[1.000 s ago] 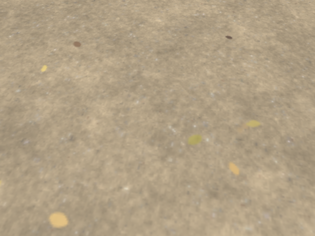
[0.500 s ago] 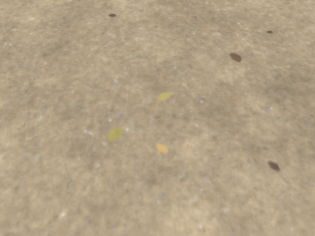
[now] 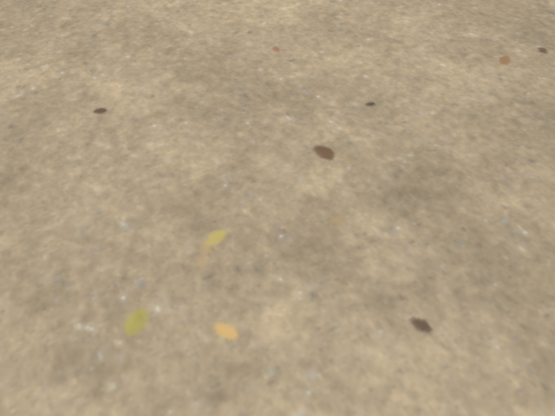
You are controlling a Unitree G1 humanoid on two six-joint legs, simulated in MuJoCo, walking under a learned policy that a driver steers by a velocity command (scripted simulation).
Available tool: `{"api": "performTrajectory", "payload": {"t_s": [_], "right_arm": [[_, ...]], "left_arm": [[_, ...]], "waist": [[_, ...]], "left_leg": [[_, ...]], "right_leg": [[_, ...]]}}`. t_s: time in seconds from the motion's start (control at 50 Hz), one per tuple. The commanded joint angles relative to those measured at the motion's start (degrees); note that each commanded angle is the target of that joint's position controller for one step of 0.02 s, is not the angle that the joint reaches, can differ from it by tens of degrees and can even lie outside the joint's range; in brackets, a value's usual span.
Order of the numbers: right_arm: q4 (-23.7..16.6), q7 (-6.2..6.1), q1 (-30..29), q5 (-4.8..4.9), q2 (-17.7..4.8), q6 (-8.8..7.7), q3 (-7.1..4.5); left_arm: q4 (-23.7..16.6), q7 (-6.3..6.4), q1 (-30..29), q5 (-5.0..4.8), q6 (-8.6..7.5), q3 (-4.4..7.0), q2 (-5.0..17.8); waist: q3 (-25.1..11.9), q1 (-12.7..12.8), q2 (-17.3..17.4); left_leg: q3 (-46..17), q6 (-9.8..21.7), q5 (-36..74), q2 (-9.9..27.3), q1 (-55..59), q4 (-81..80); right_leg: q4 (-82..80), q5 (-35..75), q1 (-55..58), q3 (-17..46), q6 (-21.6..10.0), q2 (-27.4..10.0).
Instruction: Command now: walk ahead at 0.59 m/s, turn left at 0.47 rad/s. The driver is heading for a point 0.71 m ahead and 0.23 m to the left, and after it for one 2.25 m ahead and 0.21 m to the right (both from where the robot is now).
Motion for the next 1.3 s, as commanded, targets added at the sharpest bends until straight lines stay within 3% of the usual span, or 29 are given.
{"api": "performTrajectory", "payload": {"t_s": [0.02,0.1,0.28,0.34,0.38,0.4,0.42,0.44,0.46,0.5,0.56,0.64,0.72,0.78,0.82,0.84,0.86,0.88,0.9,0.92,0.96,1.0,1.08,1.16,1.22,1.24,1.26,1.28,1.3], "right_arm": [[-8.83,1.32,-13.18,0.37,-7.72,-2.77,-2.25],[-5.75,3.41,-9.63,-1.03,-5.56,-1.56,-2.26],[-12.11,5.81,-25.50,-1.66,-2.21,-1.51,0.15],[-12.45,5.14,-23.25,-0.94,-2.20,-1.38,0.81],[-8.81,4.15,-8.13,-0.50,-5.97,-1.57,-0.75],[-5.39,3.30,3.28,-0.58,-9.58,-2.24,-2.52],[-2.66,1.93,8.50,-0.87,-13.18,-2.36,-4.34],[-4.03,1.32,2.05,-1.69,-19.71,-1.33,-5.71],[-5.32,1.31,4.27,-0.76,-19.19,-1.13,-6.05],[-2.62,0.28,3.12,-0.73,-14.62,-2.22,-4.94],[-3.70,-0.50,-3.08,-0.27,-10.16,-4.51,-2.84],[-2.54,-0.05,-1.31,0.16,-9.09,-6.96,-2.10],[0.63,0.63,4.82,1.33,-8.58,-9.21,-1.60],[2.30,-0.32,5.51,0.06,-11.20,-9.50,-1.78],[2.71,-1.68,4.17,-1.96,-13.54,-8.51,-2.31],[2.35,-2.33,1.75,-3.48,-14.01,-7.58,-2.58],[1.45,-2.76,-2.77,-4.00,-14.23,-6.57,-2.71],[-0.16,-2.70,-6.54,-4.08,-10.97,-6.80,-1.78],[-2.72,-0.85,3.27,0.11,-2.45,-8.23,0.18],[-3.47,-1.37,0.01,-1.15,-5.96,-9.19,1.26],[-5.72,-1.01,-8.31,-1.89,-7.23,-9.92,1.76],[-7.63,-0.81,-10.06,-3.40,-6.16,-7.77,2.34],[-10.95,-0.73,-12.75,-2.43,-3.61,-5.58,3.97],[-12.63,-1.15,-18.66,-1.14,-2.98,-5.04,4.39],[-11.66,-2.19,-15.22,-1.25,-5.84,-6.22,3.49],[-9.93,-2.70,-9.88,-1.55,-6.94,-7.14,3.07],[-8.76,-3.20,-3.09,-1.97,-10.03,-7.97,2.28],[-10.16,-3.04,-1.25,-2.37,-11.52,-7.36,2.12],[-10.45,-2.45,-1.67,-1.00,-9.95,-6.31,1.47]], "left_arm": [[-1.15,1.47,2.32,-0.29,-2.53,2.86,9.82],[-0.37,1.09,4.24,-0.86,-4.59,2.38,7.27],[6.17,0.76,12.99,-0.32,-6.47,2.19,6.77],[6.95,1.65,13.08,-0.11,-6.02,2.55,9.84],[6.13,2.41,10.37,0.67,-4.08,3.81,14.12],[4.89,1.93,8.53,0.45,-3.65,4.24,15.35],[4.67,0.89,7.96,0.38,-4.04,3.73,12.53],[-1.53,-0.64,7.71,-0.75,-5.49,1.49,4.13],[-5.03,-0.68,-0.43,-0.48,-7.08,1.83,8.66],[-5.64,-0.50,-1.21,-0.61,-8.25,1.04,7.87],[-4.81,-0.75,2.84,2.09,-4.81,0.37,6.59],[-9.59,-1.81,-8.02,1.41,-3.38,-0.87,4.58],[-9.39,-2.86,-14.42,-0.92,-4.24,-1.61,2.65],[-7.96,-2.53,-14.02,-1.18,-4.39,-0.52,5.59],[-5.30,-2.12,-5.94,-1.61,-4.34,0.85,8.85],[-1.70,-1.61,5.05,-2.27,-3.98,1.90,10.99],[2.63,-1.00,18.17,-2.45,-3.58,2.92,12.23],[4.91,-0.13,27.58,-2.10,-2.89,4.37,15.16],[5.47,-0.58,21.70,-0.64,-2.87,5.26,19.04],[2.24,-1.33,13.89,-1.07,-2.74,5.51,14.72],[3.13,-1.22,10.26,-1.83,-2.96,4.08,8.74],[4.48,-0.82,10.50,-2.43,-3.88,3.22,7.61],[4.29,-1.27,8.56,-2.00,-4.19,4.46,12.38],[4.68,-0.75,11.74,-2.85,-2.00,5.26,10.86],[2.81,0.34,9.52,-2.12,-0.69,6.24,11.89],[2.01,0.43,7.63,-2.47,-0.81,6.32,11.76],[0.20,0.29,8.84,-3.21,-1.21,5.48,8.38],[-0.47,1.21,16.94,-4.07,-0.89,4.65,4.07],[-0.31,1.59,23.68,-2.52,-0.19,4.79,7.05]], "waist": [[9.28,3.77,-7.83],[6.28,2.96,-6.50],[12.63,5.80,-4.28],[6.64,2.23,-6.55],[-2.90,-6.47,-9.82],[-8.72,-11.48,-8.99],[-10.21,-12.31,-2.66],[-11.65,-4.13,14.52],[-16.09,-8.60,3.48],[-2.44,-3.00,-4.61],[3.03,3.87,-4.31],[8.53,2.20,-2.09],[6.28,-3.38,0.18],[2.80,-2.52,2.43],[-2.84,2.91,6.23],[-7.43,8.33,7.04],[-10.88,15.59,5.31],[-13.18,19.33,-0.78],[-16.69,6.03,-26.75],[-16.43,7.50,-9.88],[-3.04,3.49,5.01],[2.21,0.54,5.31],[1.21,-1.68,-1.00],[-3.69,3.17,-5.10],[-4.05,1.60,-6.22],[-5.14,-1.26,-5.20],[-10.67,-2.55,-0.21],[-17.89,1.05,9.17],[-25.16,3.58,9.97]], "left_leg": [[-4.51,0.20,5.54,3.28,-31.86,14.97],[0.99,-1.73,11.72,5.23,-31.13,25.26],[11.84,2.66,16.78,6.87,-31.63,10.35],[18.97,7.21,12.81,0.49,-15.85,2.73],[17.66,10.05,3.84,-3.53,0.44,2.56],[13.93,11.87,1.76,-5.09,15.99,-1.25],[4.75,13.54,-0.76,-1.44,30.55,-7.38],[-30.46,22.16,-13.41,14.54,43.76,-18.26],[-42.05,23.35,-14.95,16.60,44.74,-26.13],[-33.76,18.93,-4.94,15.41,28.47,-30.42],[-21.32,17.37,3.25,7.74,9.63,-31.91],[-12.26,15.03,14.89,2.52,0.47,-37.54],[-5.65,8.60,38.82,3.93,9.26,-41.09],[-0.52,4.94,62.51,6.63,26.24,-36.66],[1.72,2.87,82.15,9.73,32.86,-25.51],[3.03,2.39,88.37,10.71,32.88,-13.89],[6.21,1.67,86.08,9.65,27.92,3.99],[7.04,1.74,57.64,4.58,12.87,30.00],[3.29,-4.14,-4.57,-7.52,-17.86,52.43],[-2.59,-2.06,0.08,-3.62,-23.48,52.32],[-2.26,-1.79,4.46,1.91,-19.45,41.88],[-0.90,-3.55,2.88,3.82,-15.02,33.91],[4.96,-5.46,7.93,1.40,-4.56,9.19],[6.26,-4.78,24.85,-2.98,4.21,-6.71],[1.46,-3.98,25.77,-2.91,9.35,-16.06],[0.23,-2.96,30.91,-0.81,14.16,-21.13],[-7.84,-0.13,46.74,11.04,25.47,-18.72],[-22.14,6.10,79.21,30.40,34.96,-11.80],[-29.57,11.79,80.07,35.08,36.19,-10.80]], "right_leg": [[-19.72,-22.35,11.34,24.19,-4.89,-22.02],[-20.03,-4.92,10.75,7.29,-3.18,-16.73],[-21.73,20.30,12.60,-10.12,-0.88,-15.52],[-10.47,71.86,15.41,-15.26,1.05,-16.31],[10.58,87.95,14.94,-14.50,0.17,-19.31],[25.93,80.63,7.53,-12.90,-1.04,-19.32],[45.35,43.61,-6.86,-12.52,-0.12,-13.51],[68.34,-7.75,-35.15,-7.80,3.95,-0.90],[70.84,-1.99,-41.46,5.15,2.70,-1.80],[60.57,1.92,-40.30,5.58,2.26,-7.43],[51.80,-1.71,-32.03,5.16,4.83,-10.75],[31.78,9.96,-31.18,-0.93,6.26,-11.24],[11.52,32.48,-21.62,-5.34,1.10,-7.76],[5.76,28.09,-21.35,-7.40,-2.40,-3.09],[6.52,19.13,-14.74,-7.17,-4.08,1.50],[8.01,15.09,-6.40,-6.65,-4.89,3.43],[4.96,14.67,4.58,-6.06,-6.23,2.47],[10.02,3.48,17.49,2.93,-9.21,-3.44],[0.28,5.43,34.98,43.59,-21.96,-19.99],[-6.35,7.59,31.97,50.25,-23.26,-20.12],[-7.09,24.62,11.50,34.64,-18.91,-16.84],[-7.70,43.61,-1.29,24.87,-16.08,-12.11],[-6.89,60.42,-13.06,15.26,-12.48,-3.48],[-0.24,48.83,-11.39,15.41,-3.04,2.05],[8.69,38.16,-7.81,22.55,-0.39,1.96],[16.73,35.80,-7.42,21.44,0.88,3.55],[30.96,16.50,-12.34,17.99,2.37,4.97],[46.58,-27.71,-20.52,9.31,2.64,10.46],[54.50,-25.64,-22.66,7.65,3.05,5.83]]}}
Velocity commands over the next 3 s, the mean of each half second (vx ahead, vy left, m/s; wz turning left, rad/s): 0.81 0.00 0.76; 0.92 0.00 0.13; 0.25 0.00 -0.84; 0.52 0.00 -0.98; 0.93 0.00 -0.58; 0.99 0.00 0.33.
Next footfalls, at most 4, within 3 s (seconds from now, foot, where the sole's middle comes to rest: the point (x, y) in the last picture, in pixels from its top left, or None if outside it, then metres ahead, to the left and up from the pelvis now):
0.42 left None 0.36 0.18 -0.77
0.88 right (166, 305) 0.82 0.32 -0.77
1.26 left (93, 242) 1.05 0.57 -0.77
1.70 right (161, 272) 0.94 0.35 -0.77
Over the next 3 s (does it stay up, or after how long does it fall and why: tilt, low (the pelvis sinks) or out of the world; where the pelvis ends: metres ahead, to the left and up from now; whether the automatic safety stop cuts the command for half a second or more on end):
stays up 1.66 -0.16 -0.03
